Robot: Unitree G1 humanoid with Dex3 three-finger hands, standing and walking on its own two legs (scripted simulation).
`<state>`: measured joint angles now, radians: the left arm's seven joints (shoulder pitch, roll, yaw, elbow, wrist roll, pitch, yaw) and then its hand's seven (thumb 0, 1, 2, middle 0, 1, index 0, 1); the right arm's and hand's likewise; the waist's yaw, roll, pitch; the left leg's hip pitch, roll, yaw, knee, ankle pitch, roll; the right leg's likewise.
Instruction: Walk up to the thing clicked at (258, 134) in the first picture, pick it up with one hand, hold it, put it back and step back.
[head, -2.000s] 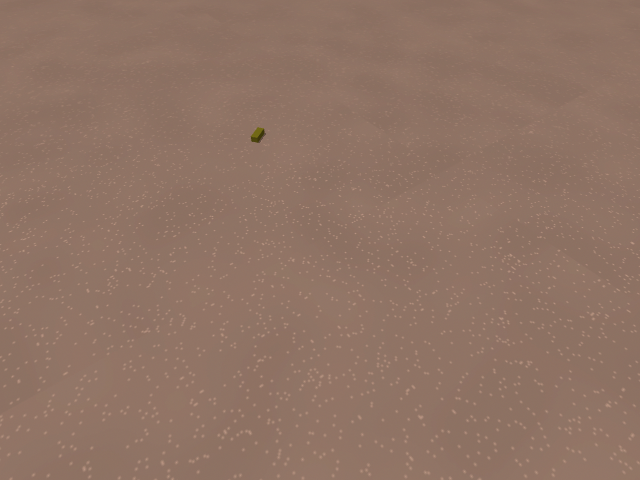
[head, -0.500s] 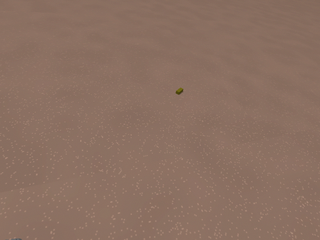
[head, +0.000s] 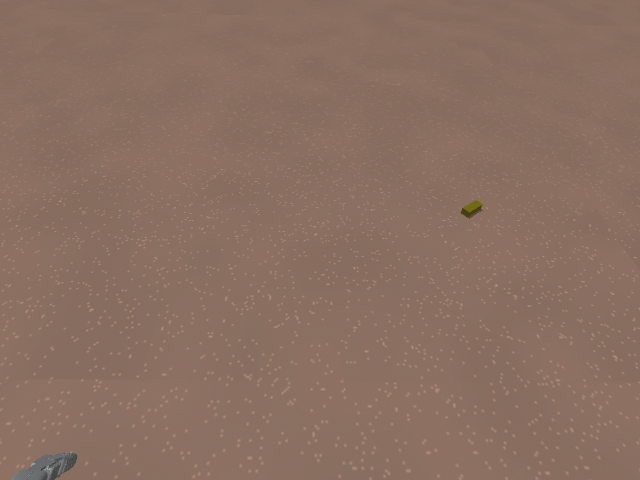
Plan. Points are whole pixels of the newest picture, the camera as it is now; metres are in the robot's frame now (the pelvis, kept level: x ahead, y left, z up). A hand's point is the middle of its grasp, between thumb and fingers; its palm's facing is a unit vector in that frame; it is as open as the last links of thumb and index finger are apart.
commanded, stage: walk up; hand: left
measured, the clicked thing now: (471, 208) +1.41 -0.64 -0.73
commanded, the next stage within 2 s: none
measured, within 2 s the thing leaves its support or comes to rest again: neither
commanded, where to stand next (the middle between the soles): +1.25 -1.05 m, yaw +39 degrees
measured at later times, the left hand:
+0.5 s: hand (236, 445) +0.23 +0.13 -0.16, palm faces +0.16 -0.95 -0.28, open 7.4 cm
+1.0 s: hand (349, 310) +0.43 -0.03 -0.10, palm faces +0.39 -0.84 -0.38, open 7.4 cm
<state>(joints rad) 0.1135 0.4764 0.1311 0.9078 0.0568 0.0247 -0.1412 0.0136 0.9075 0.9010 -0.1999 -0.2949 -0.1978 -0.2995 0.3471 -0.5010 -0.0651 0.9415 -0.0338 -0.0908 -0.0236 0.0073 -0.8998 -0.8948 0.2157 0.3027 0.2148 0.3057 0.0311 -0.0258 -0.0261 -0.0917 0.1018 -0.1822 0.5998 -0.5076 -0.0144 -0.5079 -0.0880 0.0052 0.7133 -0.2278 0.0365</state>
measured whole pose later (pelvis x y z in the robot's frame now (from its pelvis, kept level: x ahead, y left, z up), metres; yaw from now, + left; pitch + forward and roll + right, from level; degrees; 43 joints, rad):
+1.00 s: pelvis +0.48 -0.32 +0.02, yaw +23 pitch -1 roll +1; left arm 0.27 0.42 0.10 0.79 0.05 0.03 -0.09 0.01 0.90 0.90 -0.21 -0.30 -0.20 -0.30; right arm 0.31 -0.49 -0.05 0.95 -0.01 -0.09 -0.07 0.01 -0.91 -0.90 0.21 0.30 0.21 0.30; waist 0.06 0.00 0.03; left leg -0.57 0.03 0.06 1.09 -0.40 0.05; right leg -0.30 -0.06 -0.12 0.62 -0.31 -0.04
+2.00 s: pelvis +0.82 -0.61 +0.00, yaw +35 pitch -1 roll +1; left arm 0.31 0.42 0.08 0.74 0.07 0.10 -0.06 0.01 0.91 0.90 -0.20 -0.30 -0.20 -0.30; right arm 0.33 -0.41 -0.02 0.90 -0.01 -0.08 -0.10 0.00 -0.90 -0.89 0.22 0.30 0.22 0.31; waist 0.05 -0.11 0.11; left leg -0.42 -0.03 0.10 0.71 -0.27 0.07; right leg -0.42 0.06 -0.04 1.02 -0.50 -0.02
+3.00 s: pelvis +1.06 -0.96 -0.02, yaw +33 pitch -3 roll +1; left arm 0.20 0.55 0.13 0.76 0.05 0.12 -0.09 0.01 0.91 0.90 -0.20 -0.30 -0.20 -0.30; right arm 0.37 -0.51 -0.08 0.87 -0.04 -0.09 -0.09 0.00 -0.90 -0.89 0.22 0.30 0.22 0.31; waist 0.00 -0.16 0.12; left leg -0.44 0.20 0.01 0.82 -0.33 -0.02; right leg -0.54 -0.10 0.15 1.05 -0.43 0.03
